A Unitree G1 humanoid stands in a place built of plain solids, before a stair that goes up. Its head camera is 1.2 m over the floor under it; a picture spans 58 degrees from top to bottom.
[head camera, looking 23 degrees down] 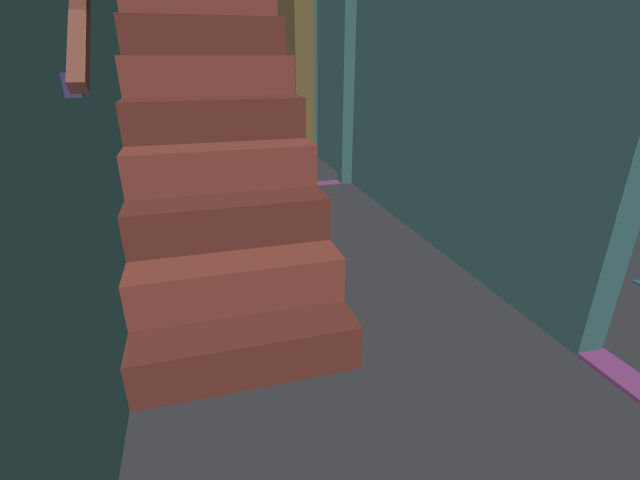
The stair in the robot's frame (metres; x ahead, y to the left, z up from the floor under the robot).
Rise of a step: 0.20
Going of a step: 0.22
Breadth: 0.90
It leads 16 degrees to the left of straight ahead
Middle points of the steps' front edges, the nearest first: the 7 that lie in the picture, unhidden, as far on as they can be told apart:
1.33 0.26 0.20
1.55 0.32 0.40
1.76 0.38 0.60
1.98 0.44 0.80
2.19 0.51 1.01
2.41 0.57 1.21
2.62 0.63 1.41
